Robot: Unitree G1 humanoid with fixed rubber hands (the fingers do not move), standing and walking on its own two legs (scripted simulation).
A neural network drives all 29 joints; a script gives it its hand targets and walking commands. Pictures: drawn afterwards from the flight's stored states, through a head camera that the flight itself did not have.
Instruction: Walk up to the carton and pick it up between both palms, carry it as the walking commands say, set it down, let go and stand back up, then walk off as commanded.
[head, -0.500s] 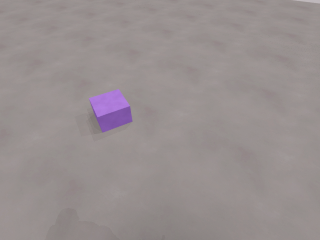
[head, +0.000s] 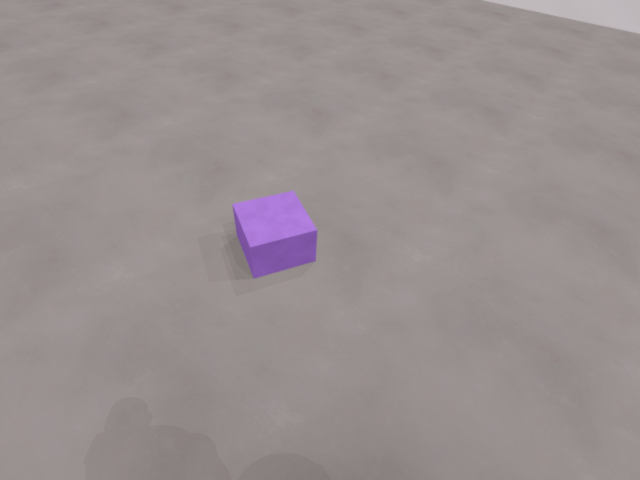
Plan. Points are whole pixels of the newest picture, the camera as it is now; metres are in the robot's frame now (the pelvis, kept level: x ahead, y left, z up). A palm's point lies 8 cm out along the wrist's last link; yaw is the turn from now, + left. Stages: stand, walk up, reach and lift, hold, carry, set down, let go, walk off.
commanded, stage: walk up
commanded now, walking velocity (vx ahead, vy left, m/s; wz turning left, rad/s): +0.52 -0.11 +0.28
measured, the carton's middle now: (274, 232) +1.25 +0.14 -0.67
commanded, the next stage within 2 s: none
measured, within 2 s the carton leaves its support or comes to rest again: neither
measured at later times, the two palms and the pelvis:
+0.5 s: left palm (182, 401) +0.30 +0.22 -0.13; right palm (505, 432) +0.24 -0.27 -0.13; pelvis +0.24 -0.02 +0.00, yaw +4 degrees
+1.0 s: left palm (153, 306) +0.49 +0.32 -0.15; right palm (397, 279) +0.53 -0.15 -0.11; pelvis +0.49 +0.08 +0.01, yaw +9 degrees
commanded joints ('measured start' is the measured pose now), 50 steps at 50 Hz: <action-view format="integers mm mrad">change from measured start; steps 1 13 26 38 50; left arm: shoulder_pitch -243 -274 124 76 -83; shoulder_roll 44 2 53 52 6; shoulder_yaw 38 35 67 62 58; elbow -123 -143 30 -31 -17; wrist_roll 30 17 34 18 26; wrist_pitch -23 -48 -75 -42 0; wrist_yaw -3 10 43 15 8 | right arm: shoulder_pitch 121 232 -122 142 150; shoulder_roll -211 -187 -88 -367 -143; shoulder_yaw -42 -41 -31 -87 -32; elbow -55 36 -125 -85 11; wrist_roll -19 -12 -26 -11 -17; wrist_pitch -40 -22 -8 -23 -55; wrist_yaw -30 -53 11 -32 -54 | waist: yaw -25 -45 101 -22 0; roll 74 121 -128 309 61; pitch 82 18 65 6 88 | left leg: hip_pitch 172 325 -424 195 234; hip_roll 294 242 105 382 341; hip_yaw -494 -262 -2 -743 -255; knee -448 -287 399 -502 -441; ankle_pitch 154 830 2 -124 403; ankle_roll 123 102 -46 38 81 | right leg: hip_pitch -222 -62 408 -136 -236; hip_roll -49 28 -228 48 -75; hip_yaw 36 -78 76 79 41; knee -172 -542 -919 94 -87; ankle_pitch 100 72 77 -180 140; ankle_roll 48 17 -157 -44 25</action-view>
